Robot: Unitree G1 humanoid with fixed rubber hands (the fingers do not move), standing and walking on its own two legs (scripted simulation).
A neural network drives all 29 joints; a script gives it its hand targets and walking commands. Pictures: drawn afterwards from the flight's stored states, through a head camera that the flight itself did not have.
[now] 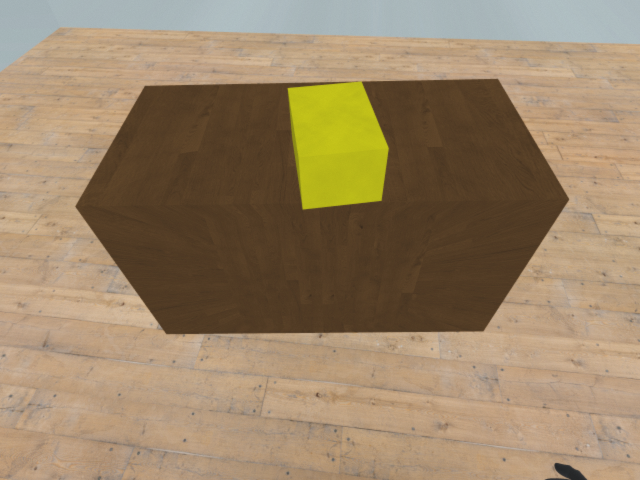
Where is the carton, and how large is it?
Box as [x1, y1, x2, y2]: [288, 82, 388, 208]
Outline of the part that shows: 361,82 288,88 292,139 303,208 381,200 388,148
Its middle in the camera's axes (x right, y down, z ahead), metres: +0.03 -0.23 +0.90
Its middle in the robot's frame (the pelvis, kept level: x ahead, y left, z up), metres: +0.83 +0.00 -0.07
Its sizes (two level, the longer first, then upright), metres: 0.269 0.180 0.144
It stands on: a pedestal, 0.64 m high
